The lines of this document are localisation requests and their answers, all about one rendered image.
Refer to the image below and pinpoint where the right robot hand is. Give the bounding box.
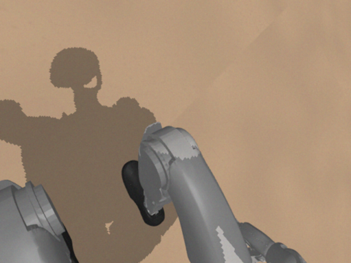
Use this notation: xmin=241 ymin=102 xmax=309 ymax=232
xmin=236 ymin=219 xmax=275 ymax=263

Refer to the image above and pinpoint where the right robot arm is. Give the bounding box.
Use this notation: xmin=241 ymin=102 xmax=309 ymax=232
xmin=265 ymin=242 xmax=306 ymax=263

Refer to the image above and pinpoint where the left robot foot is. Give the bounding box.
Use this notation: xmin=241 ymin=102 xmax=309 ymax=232
xmin=62 ymin=224 xmax=79 ymax=263

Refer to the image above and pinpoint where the right robot foot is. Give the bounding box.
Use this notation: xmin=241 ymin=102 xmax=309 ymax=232
xmin=122 ymin=160 xmax=165 ymax=226

